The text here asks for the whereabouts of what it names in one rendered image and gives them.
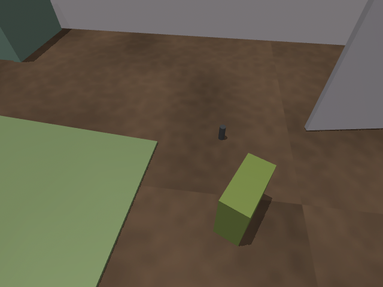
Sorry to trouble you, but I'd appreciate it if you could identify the armchair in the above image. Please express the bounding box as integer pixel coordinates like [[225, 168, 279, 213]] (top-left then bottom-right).
[[0, 0, 62, 62]]

